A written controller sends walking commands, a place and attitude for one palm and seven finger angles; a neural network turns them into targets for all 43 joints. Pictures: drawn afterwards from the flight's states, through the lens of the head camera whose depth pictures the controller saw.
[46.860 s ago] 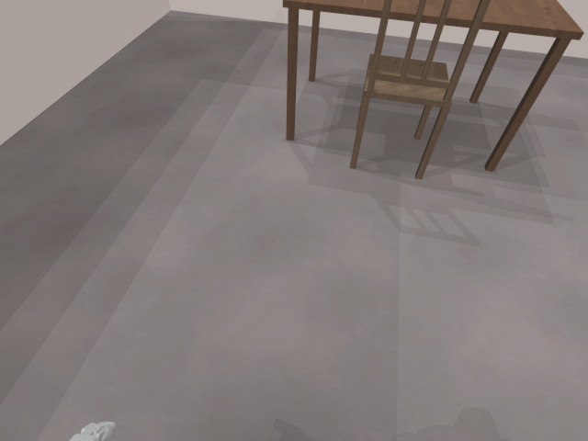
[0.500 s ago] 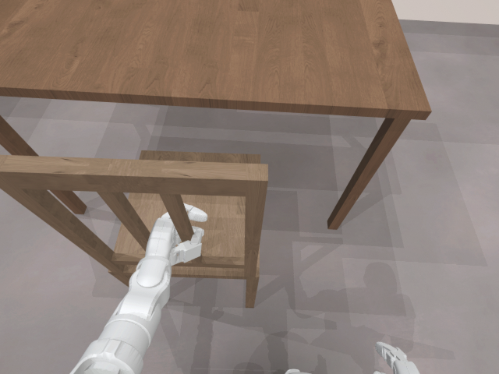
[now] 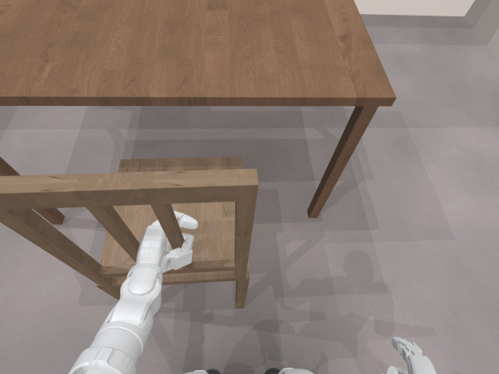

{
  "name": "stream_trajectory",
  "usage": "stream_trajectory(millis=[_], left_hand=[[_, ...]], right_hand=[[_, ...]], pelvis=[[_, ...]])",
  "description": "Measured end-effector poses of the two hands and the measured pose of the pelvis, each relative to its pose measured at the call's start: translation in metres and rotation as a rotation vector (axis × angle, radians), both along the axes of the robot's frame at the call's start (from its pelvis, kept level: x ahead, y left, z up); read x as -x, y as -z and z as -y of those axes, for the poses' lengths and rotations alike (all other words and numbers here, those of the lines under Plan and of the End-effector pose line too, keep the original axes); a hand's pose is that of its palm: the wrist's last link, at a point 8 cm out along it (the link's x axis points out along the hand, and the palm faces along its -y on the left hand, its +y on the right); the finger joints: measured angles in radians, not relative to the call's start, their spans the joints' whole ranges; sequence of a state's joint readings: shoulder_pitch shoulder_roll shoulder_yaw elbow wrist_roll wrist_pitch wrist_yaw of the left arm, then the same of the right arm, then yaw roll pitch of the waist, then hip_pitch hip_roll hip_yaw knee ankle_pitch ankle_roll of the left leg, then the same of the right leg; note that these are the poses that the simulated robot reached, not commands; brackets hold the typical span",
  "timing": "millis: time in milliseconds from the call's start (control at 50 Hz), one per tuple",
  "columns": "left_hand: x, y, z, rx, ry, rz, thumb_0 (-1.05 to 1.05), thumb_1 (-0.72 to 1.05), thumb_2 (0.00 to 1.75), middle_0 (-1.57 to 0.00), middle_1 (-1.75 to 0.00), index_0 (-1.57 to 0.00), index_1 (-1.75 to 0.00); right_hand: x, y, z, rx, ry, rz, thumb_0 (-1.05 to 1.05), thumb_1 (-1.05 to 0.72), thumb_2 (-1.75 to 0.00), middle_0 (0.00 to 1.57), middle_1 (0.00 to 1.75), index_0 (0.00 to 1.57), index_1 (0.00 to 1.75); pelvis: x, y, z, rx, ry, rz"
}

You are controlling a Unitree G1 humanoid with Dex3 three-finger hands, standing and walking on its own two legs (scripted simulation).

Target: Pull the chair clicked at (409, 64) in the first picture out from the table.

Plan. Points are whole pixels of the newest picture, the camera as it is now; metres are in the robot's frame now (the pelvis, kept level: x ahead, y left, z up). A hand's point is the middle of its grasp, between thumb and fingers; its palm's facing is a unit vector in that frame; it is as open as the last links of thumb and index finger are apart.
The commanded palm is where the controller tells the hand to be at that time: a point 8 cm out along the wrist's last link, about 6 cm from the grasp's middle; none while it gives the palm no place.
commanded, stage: step backward, pulling the chair out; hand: left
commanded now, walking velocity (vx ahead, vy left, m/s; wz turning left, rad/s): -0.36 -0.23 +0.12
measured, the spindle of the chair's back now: (128, 241) +0.34 +0.22 -0.08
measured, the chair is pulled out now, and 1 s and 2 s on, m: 0.21 0.38 0.52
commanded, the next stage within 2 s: none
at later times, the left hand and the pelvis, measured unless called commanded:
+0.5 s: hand (194, 294) +0.25 +0.09 -0.07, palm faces +0.04 -0.99 -0.15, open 5.4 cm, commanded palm +0.22 +0.14 -0.08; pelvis -0.07 -0.04 -0.01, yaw +1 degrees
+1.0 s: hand (197, 353) +0.16 +0.08 -0.07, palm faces +0.03 -0.99 -0.15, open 5.3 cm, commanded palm +0.14 +0.13 -0.07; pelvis -0.15 -0.04 -0.01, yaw +4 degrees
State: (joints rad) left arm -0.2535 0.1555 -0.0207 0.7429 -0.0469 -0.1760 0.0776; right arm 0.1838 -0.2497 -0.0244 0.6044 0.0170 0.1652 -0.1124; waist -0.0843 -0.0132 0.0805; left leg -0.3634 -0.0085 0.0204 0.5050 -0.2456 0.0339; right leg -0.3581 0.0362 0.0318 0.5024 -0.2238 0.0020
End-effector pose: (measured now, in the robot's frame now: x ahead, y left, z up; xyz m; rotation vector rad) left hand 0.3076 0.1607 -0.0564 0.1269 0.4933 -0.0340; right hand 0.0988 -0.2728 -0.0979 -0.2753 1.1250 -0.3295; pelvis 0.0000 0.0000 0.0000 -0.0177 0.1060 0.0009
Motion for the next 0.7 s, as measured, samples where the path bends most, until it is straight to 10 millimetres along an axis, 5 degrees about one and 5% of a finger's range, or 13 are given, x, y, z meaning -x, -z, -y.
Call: stream_trajectory(millis=[240,420,560,700], left_hand=[[0.033,-0.001,-0.002,-0.024,-0.025,0.005,0.08,0.7,0.81,-0.33,-1.18,-0.5,-1.45],[0.066,-0.002,0.014,-0.037,-0.114,0.002,0.08,0.69,0.82,-0.36,-1.14,-0.49,-1.45],[0.088,-0.002,0.024,-0.033,-0.095,-0.009,0.07,0.7,0.8,-0.34,-1.18,-0.5,-1.45],[0.11,-0.002,0.025,-0.021,-0.063,-0.009,0.06,0.71,0.78,-0.3,-1.21,-0.5,-1.45]], right_hand=[[0.019,0.018,-0.041,-0.157,-0.089,0.075,0.01,-0.9,-0.9,0.2,0.3,0.2,0.3],[0.067,0.034,0.007,-0.146,-0.031,0.023,0.01,-0.9,-0.9,0.2,0.3,0.21,0.3],[0.081,0.023,0.053,0.007,-0.039,0.012,0.01,-0.9,-0.9,0.2,0.3,0.2,0.3],[0.082,0.004,0.041,0.022,-0.08,0.072,0.01,-0.91,-0.9,0.2,0.3,0.2,0.3]], pelvis=[[0.026,0.002,0.011,-0.01,0.032,0.033],[0.055,0.006,0.043,0.016,0.003,0.036],[0.075,0.007,0.04,0.002,-0.049,0.024],[0.103,0.004,0.035,-0.031,-0.039,0.041]])
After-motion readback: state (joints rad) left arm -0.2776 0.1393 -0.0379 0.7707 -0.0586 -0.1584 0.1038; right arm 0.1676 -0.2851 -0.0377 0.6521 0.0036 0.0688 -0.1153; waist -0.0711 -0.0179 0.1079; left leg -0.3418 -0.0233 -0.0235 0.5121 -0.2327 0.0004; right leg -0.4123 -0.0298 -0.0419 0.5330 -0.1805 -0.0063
